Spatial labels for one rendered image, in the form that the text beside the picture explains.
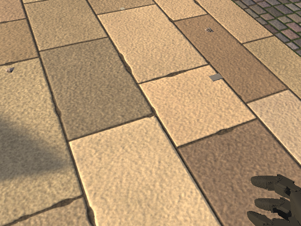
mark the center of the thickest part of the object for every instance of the right robot hand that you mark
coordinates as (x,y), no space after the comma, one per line
(290,211)

